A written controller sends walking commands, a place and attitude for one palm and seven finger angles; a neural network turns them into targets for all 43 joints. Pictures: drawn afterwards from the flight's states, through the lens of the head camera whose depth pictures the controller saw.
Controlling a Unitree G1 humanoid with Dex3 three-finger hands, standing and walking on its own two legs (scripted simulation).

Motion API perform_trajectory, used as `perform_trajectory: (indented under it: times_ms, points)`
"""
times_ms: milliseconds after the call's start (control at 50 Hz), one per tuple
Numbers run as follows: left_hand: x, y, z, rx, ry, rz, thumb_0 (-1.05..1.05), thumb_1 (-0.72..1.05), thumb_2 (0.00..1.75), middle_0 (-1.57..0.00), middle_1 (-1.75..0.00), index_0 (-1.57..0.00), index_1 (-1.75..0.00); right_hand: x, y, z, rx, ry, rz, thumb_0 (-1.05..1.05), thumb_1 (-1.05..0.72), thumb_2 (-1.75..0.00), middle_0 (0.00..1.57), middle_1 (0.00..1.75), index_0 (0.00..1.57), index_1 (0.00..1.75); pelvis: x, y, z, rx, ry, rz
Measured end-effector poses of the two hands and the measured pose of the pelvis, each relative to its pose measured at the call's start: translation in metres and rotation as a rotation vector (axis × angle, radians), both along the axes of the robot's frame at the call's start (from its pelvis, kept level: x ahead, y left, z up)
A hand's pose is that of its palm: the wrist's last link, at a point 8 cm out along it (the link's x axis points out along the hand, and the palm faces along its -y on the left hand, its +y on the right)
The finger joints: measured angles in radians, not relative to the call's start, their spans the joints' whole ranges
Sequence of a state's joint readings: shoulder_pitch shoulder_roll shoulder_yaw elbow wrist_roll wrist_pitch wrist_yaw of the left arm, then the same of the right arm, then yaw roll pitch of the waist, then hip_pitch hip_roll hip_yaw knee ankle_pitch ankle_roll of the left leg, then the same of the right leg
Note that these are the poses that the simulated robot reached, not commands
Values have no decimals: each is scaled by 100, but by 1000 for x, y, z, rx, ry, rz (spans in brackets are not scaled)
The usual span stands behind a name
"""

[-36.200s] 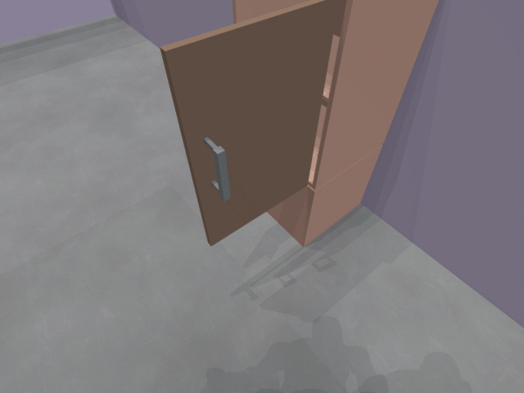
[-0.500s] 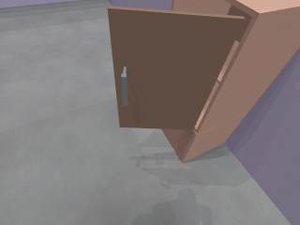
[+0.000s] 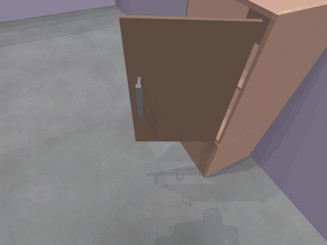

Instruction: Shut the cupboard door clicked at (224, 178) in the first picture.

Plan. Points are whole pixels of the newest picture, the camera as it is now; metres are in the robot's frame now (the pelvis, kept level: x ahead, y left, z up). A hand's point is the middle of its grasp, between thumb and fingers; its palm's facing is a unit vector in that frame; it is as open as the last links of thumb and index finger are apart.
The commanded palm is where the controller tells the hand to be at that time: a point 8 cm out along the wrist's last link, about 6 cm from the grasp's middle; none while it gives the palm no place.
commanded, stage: look again from close up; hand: left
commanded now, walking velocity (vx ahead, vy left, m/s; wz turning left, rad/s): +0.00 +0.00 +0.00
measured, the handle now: (140, 98) +0.59 +0.13 -0.03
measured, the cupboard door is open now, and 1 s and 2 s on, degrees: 64 64 64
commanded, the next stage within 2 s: shuffle to correct the standing spot in 0.44 s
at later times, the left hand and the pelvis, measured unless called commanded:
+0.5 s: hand out of the picture -0.03 +0.16 -0.19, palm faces +0.03 -0.98 -0.18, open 7.4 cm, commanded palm none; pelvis -0.04 -0.02 -0.01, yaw +0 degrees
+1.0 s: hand out of the picture -0.04 +0.14 -0.18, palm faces +0.06 -0.98 -0.18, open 7.4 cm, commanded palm none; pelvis -0.02 -0.04 -0.01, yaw +2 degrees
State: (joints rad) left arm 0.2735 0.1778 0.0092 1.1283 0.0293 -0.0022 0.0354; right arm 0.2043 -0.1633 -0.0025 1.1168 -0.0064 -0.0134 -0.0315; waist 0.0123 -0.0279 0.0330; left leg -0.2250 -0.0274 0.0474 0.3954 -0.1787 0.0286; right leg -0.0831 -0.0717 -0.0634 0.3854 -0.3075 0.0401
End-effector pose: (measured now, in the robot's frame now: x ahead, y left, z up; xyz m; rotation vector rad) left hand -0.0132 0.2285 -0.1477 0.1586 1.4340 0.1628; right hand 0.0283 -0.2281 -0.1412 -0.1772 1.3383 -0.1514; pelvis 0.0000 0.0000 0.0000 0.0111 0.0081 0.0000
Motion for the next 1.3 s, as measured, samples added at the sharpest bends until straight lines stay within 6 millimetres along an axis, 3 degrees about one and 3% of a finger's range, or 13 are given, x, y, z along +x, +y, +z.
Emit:
perform_trajectory:
  times_ms: [200, 420, 620, 820, 880, 980, 1080, 1180, 1300]
  points:
    - [-11, -9, -1, 25, -47, 1, 1, 90, 90, -20, -30, -20, -30, -8, -8, -13, 13, -59, 9, 1, -93, -90, 20, 30, 20, 30, -11, -5, -10, -18, -21, 10]
    - [-17, -21, -8, -11, -122, -8, 1, 90, 90, -20, -30, -20, -30, -26, -17, -5, 2, -94, 4, 1, -93, -90, 20, 30, 20, 30, -31, -16, -10, -16, -50, 7]
    - [-45, -24, -15, -40, -84, 9, 1, 90, 90, -20, -30, -20, -30, -58, -15, -1, -8, -36, -2, 1, -92, -90, 20, 30, 20, 30, -43, -16, -9, -26, -50, 14]
    - [-78, -17, -22, -56, 30, 60, 1, 91, 90, -20, -30, -20, -30, -78, -4, -6, -5, 48, -27, 1, -91, -90, 20, 30, 20, 30, -31, -11, -15, -30, -14, 40]
    - [-72, -20, -16, -51, 52, 36, 1, 91, 90, -20, -30, -20, -30, -82, -5, -5, 11, 47, -55, 1, -91, -90, 20, 30, 20, 30, -28, -16, -12, -14, -4, 32]
    - [-38, -35, -1, -33, -28, 32, 1, 91, 90, -20, -30, -20, -30, -83, -17, -8, 41, 78, -58, 1, -91, -90, 20, 30, 20, 30, -21, -31, -7, -7, 4, 33]
    - [-20, -58, -1, -7, -115, 92, 0, 91, 90, -20, -30, -20, -30, -57, -39, -17, 58, 97, -15, 1, -91, -90, 20, 30, 20, 30, -5, -51, -10, -6, -10, 64]
    - [-23, -86, 3, -42, -72, 133, 0, 91, 90, -20, -30, -20, -30, 8, -54, -3, 47, -12, 20, 1, -91, -90, 20, 30, 20, 30, 19, -59, -1, -7, -12, 85]
    - [-20, -108, -4, -111, 18, 156, 0, 90, 90, -20, -30, -20, -30, 88, -54, 9, 18, -127, 71, 1, -93, -90, 19, 30, 19, 30, 48, -60, -1, -19, 1, 88]
